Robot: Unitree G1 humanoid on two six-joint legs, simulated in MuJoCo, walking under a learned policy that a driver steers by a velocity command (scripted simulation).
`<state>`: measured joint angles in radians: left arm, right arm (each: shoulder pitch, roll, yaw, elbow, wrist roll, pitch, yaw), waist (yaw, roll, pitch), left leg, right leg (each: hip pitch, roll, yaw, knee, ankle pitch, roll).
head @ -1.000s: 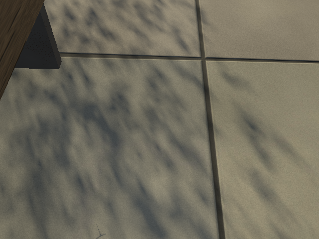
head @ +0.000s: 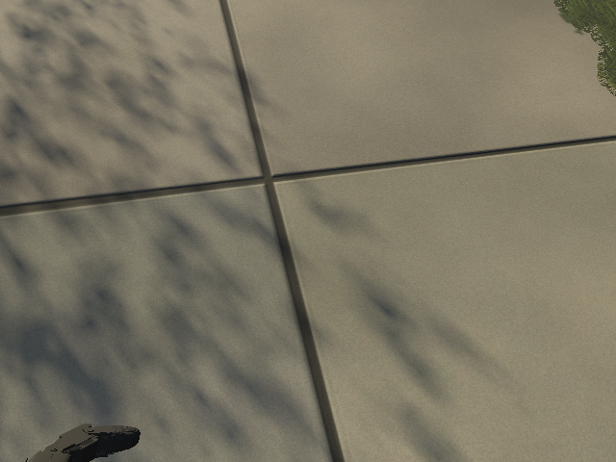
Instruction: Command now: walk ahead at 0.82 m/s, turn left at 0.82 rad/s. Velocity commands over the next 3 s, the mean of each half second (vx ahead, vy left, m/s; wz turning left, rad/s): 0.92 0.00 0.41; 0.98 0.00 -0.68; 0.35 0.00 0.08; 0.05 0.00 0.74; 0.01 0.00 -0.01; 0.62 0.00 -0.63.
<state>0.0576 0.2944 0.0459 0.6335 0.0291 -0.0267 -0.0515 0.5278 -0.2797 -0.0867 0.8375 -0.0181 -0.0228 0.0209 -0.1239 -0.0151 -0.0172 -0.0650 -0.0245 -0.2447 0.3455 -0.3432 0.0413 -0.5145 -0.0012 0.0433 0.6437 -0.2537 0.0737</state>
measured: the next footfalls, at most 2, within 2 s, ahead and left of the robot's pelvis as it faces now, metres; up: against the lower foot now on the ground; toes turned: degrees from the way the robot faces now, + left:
right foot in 0.06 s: +0.15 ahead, -0.14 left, +0.00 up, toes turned +8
left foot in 0.48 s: +0.50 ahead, +0.17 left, +0.00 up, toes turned +15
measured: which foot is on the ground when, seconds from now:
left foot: down 0.00-0.06, up 0.08-0.46, down 0.48-0.94, up 0.96-1.00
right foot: up 0.00-0.04, down 0.06-0.46, up 0.48-0.92, down 0.94-1.00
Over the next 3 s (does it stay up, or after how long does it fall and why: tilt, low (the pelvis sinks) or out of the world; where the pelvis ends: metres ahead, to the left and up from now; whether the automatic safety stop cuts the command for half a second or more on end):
stays up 1.48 -0.04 -0.01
